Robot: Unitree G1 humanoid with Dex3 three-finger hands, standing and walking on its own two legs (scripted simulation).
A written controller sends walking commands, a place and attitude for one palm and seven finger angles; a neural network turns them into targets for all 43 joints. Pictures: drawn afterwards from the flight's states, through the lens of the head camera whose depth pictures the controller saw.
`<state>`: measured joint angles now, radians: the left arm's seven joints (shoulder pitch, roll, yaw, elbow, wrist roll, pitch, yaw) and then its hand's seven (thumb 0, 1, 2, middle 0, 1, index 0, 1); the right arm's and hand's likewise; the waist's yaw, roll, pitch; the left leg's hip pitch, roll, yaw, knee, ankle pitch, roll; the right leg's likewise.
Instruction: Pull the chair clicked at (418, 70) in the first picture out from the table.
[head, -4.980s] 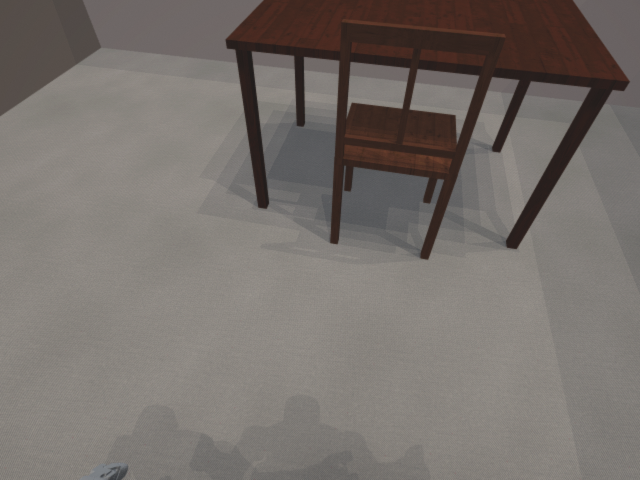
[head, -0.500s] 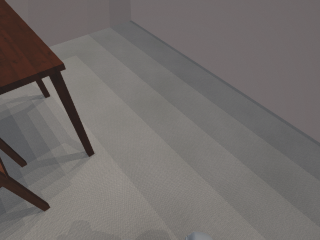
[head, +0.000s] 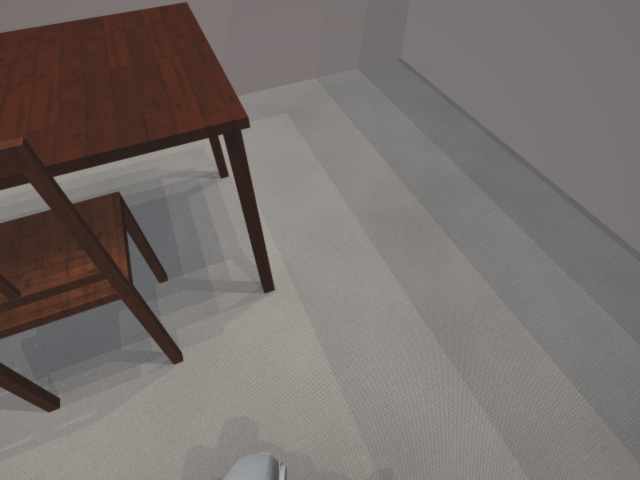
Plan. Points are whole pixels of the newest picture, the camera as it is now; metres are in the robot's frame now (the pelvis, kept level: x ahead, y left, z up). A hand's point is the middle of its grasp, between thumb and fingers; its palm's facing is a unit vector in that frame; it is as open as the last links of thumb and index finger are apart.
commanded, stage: turn to face it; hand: left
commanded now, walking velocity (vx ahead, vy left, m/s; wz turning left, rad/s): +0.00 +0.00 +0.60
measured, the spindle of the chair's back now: out of the picture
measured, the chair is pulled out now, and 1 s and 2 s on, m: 0.00 0.00 0.00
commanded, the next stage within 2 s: take the last steps up to it in 0.62 s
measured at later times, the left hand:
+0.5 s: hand out of the picture +0.02 +0.29 -0.16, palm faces +0.26 -0.93 -0.26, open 7.4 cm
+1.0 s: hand out of the picture -0.05 +0.21 -0.15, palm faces +0.43 -0.87 -0.25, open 7.3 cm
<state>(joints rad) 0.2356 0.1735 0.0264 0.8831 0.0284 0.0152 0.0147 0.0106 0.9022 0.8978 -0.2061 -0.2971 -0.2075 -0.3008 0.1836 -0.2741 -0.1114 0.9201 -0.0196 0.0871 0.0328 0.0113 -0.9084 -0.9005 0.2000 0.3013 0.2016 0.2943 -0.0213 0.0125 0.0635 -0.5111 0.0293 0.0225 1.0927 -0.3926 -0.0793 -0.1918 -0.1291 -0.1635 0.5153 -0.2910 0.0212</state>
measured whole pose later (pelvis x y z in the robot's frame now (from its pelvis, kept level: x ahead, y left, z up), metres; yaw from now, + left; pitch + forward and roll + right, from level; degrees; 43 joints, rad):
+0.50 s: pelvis +0.00 +0.06 +0.00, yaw +14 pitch +0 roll -1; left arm 0.18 0.26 0.07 0.92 0.02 0.06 0.01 0.01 0.91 0.90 -0.20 -0.30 -0.20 -0.30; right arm 0.18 -0.19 -0.04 0.92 -0.02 0.03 0.00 0.01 -0.90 -0.90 0.21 0.30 0.21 0.30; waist 0.00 -0.02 0.07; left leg -0.22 -0.04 -0.01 0.46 -0.24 0.06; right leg -0.44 -0.08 -0.03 0.97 -0.39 0.10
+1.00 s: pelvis +0.01 +0.03 +0.01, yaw +23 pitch -1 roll +2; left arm 0.35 0.16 0.03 1.01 0.03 -0.05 0.01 0.01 0.92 0.90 -0.21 -0.30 -0.21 -0.30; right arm 0.25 -0.24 -0.08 1.04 -0.03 0.06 0.03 0.01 -0.91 -0.90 0.20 0.30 0.20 0.29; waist 0.01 0.03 0.02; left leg -0.45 0.08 0.01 1.00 -0.29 -0.05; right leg -0.10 -0.07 -0.15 0.38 -0.26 -0.02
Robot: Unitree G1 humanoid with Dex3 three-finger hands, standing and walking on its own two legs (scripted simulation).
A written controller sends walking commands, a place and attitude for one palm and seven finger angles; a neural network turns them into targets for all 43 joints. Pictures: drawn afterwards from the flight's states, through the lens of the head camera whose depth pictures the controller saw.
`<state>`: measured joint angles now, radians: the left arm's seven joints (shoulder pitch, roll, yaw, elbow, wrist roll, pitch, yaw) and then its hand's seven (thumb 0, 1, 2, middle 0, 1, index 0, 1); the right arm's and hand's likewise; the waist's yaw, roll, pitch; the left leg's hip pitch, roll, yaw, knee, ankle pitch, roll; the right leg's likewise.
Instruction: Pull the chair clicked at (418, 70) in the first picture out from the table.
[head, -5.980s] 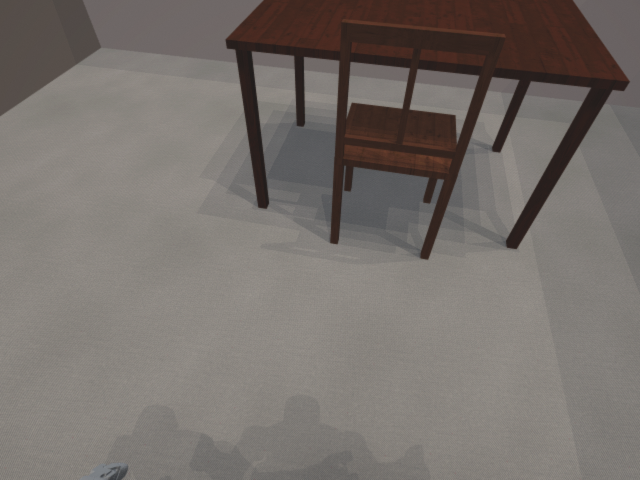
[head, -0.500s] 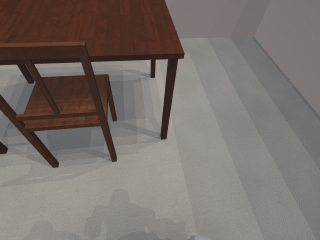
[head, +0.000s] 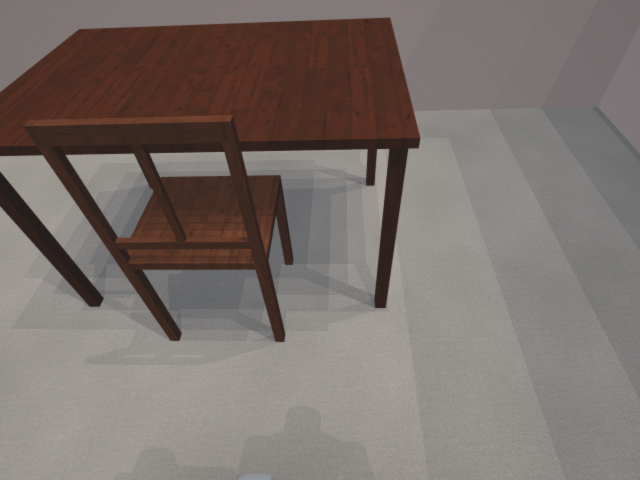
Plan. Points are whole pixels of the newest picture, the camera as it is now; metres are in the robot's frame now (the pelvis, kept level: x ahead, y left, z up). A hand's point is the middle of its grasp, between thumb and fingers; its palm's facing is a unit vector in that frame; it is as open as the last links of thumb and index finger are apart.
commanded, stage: take the last steps up to it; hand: left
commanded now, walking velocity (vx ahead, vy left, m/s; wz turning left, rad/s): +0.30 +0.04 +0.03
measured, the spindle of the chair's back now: (162, 196) +0.70 +0.43 -0.10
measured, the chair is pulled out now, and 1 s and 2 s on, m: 0.00 0.00 0.00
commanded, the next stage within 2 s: come to a stop and stand still in 0.62 s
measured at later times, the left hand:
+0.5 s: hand (163, 475) +0.16 +0.26 -0.18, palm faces +0.04 -0.99 -0.16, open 7.4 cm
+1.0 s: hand (220, 362) +0.34 +0.22 -0.17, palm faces +0.00 -0.97 -0.25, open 7.2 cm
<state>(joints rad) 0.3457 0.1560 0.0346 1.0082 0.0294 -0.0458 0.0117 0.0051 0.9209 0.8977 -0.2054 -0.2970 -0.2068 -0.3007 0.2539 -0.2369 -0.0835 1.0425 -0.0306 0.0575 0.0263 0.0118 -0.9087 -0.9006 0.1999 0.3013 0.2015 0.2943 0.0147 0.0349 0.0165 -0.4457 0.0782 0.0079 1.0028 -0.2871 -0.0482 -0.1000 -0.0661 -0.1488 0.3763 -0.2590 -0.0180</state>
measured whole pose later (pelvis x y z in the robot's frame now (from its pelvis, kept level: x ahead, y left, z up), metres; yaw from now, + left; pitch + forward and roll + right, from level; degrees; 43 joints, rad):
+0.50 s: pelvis +0.13 +0.08 +0.00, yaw -1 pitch -2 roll +1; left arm 0.25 0.19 0.06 1.06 0.03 -0.01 -0.01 0.01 0.91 0.90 -0.20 -0.30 -0.20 -0.30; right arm 0.35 -0.15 -0.04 1.09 -0.01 -0.07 -0.03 0.00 -0.94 -0.90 0.20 0.30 0.21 0.29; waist 0.01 -0.05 0.03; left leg 0.00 -0.03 0.16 0.30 -0.27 0.05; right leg -0.56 -0.11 -0.07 1.02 -0.20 0.02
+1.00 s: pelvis +0.25 +0.04 -0.01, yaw -2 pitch -1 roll +1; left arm 0.14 0.14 0.04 1.01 0.03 0.00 0.03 -0.01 0.93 0.90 -0.21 -0.30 -0.21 -0.30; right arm 0.23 -0.16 -0.05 1.05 -0.01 0.04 -0.03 0.01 -0.92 -0.90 0.20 0.30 0.20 0.29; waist -0.01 0.04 0.08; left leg -0.42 0.04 0.02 0.90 -0.44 -0.04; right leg -0.31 -0.02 -0.14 0.50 -0.17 -0.07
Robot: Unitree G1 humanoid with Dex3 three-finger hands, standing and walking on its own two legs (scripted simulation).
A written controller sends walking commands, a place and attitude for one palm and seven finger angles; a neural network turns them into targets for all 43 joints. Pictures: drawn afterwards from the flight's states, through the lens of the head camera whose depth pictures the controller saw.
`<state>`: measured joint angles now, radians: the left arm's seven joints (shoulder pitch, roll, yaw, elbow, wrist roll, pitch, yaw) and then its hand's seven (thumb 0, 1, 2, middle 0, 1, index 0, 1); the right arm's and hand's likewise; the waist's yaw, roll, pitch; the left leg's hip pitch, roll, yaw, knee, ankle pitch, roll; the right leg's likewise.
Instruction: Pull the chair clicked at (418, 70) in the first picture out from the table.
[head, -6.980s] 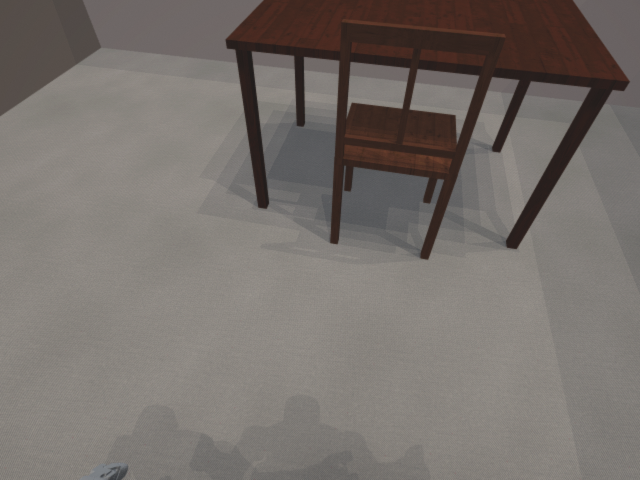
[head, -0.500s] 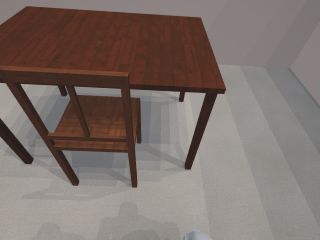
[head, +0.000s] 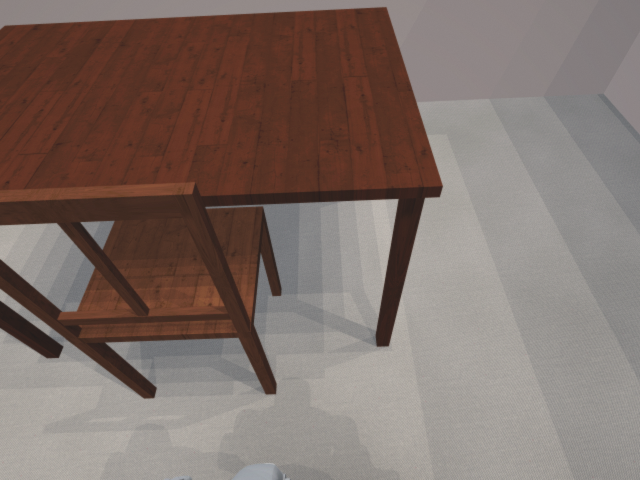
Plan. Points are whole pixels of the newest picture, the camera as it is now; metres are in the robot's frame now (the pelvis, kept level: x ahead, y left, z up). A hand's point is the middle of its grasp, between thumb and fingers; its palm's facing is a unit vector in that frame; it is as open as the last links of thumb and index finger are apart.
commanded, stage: come to a stop and stand still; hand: left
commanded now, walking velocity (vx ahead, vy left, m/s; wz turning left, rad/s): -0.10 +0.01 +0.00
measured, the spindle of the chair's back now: (110, 272) +0.44 +0.41 -0.09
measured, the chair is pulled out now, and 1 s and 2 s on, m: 0.00 0.00 0.00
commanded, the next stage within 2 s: look again from close up in 1.02 s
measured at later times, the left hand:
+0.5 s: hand out of the picture -0.04 +0.21 -0.17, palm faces +0.02 -0.98 -0.22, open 7.4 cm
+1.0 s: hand out of the picture -0.03 +0.14 -0.17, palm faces +0.04 -0.99 -0.16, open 7.3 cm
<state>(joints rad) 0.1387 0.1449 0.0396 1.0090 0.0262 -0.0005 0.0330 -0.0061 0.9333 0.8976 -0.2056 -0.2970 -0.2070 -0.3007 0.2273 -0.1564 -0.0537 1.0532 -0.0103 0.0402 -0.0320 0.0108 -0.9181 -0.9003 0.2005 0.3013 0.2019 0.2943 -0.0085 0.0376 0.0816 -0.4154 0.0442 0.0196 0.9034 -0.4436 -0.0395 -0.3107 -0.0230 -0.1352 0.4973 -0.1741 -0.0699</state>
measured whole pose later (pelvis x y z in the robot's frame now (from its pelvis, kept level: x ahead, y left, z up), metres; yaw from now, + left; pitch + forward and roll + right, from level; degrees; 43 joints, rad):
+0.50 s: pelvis -0.02 +0.02 +0.00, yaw -1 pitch +0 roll +1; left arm 0.31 0.19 0.03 1.11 0.02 0.03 0.01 0.01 0.91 0.90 -0.20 -0.30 -0.20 -0.30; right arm 0.20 -0.15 -0.03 1.05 -0.01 0.01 -0.03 0.01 -0.92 -0.90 0.21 0.30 0.21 0.30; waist 0.01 -0.02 0.02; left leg -0.24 0.02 0.06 0.44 -0.19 -0.01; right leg -0.18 -0.05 -0.02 0.52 -0.31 0.03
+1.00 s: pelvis -0.02 -0.02 +0.00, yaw +0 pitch -2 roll +0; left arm 0.30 0.10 0.01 1.14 0.00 -0.01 0.03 0.01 0.91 0.90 -0.20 -0.30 -0.20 -0.30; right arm 0.35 -0.11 -0.02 1.18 -0.01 0.01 -0.04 0.01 -0.91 -0.90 0.20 0.30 0.20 0.29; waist -0.02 0.02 0.04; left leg -0.21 0.09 0.01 0.43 -0.18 -0.07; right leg -0.10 0.03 -0.06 0.42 -0.30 -0.04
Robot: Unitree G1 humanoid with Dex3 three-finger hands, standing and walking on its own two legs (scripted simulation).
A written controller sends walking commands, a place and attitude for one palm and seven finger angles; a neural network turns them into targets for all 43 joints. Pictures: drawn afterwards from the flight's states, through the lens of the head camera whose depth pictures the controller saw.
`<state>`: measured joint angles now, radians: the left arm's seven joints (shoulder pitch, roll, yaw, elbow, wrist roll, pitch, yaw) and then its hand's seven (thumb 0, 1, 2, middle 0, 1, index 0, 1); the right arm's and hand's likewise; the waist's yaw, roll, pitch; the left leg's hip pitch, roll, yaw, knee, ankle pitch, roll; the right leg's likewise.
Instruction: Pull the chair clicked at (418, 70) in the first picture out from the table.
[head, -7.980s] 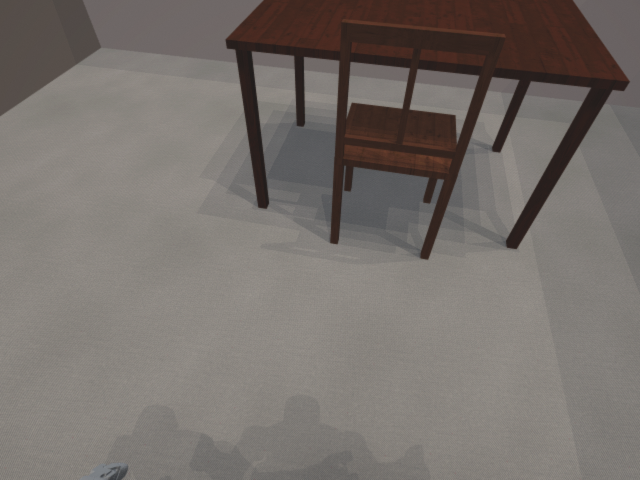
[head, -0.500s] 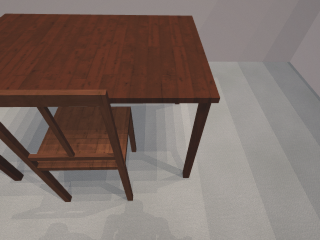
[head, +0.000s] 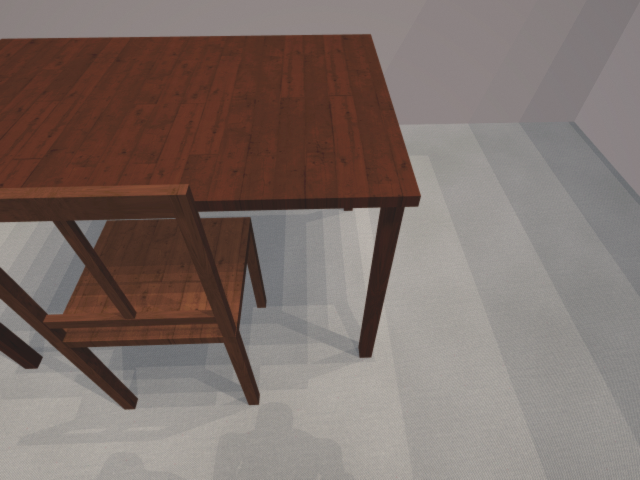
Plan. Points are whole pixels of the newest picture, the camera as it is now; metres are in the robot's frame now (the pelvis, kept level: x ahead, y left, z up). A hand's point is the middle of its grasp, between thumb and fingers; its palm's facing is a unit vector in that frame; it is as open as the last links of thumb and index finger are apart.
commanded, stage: come to a stop and stand still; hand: left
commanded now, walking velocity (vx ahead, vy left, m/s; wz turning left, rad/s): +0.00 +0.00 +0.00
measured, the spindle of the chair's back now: (100, 273) +0.47 +0.42 -0.09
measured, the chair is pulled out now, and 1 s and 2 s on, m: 0.00 0.00 0.00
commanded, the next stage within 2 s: look again from close up in 0.02 s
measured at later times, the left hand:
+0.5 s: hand out of the picture +0.05 +0.26 -0.18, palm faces +0.01 -0.97 -0.24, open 7.4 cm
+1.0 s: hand out of the picture -0.02 +0.30 -0.17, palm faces -0.05 -0.96 -0.29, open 7.4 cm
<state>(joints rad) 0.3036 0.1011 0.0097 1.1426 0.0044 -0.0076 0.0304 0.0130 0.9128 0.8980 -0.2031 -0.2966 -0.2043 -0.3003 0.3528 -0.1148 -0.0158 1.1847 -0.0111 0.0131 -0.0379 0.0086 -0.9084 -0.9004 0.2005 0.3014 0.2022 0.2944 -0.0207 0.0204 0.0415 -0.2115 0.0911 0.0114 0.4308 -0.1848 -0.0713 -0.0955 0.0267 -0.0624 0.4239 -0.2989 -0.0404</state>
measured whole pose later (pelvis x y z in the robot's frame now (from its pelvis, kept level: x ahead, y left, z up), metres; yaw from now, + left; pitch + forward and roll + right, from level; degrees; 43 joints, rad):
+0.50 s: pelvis +0.00 +0.06 -0.01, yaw -1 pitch -2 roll -1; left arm 0.27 0.23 0.01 0.98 0.03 0.00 0.04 0.01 0.91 0.90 -0.20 -0.30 -0.20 -0.30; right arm 0.17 -0.21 -0.04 0.96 -0.02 -0.01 -0.03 0.01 -0.91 -0.90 0.20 0.30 0.20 0.29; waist 0.01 -0.02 0.02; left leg -0.29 0.04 0.05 0.63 -0.30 0.01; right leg -0.15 -0.04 -0.03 0.55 -0.36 0.04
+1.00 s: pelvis -0.03 +0.07 +0.00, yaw -1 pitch -2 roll +0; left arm 0.30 0.28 -0.01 1.06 0.03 0.00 0.01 0.01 0.91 0.90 -0.20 -0.30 -0.20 -0.30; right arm 0.21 -0.28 -0.02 1.06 -0.01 0.01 0.00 0.01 -0.90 -0.90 0.20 0.30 0.21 0.30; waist 0.00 0.01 0.04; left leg -0.26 0.00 0.07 0.45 -0.16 0.04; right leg -0.16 -0.07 -0.01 0.45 -0.26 0.06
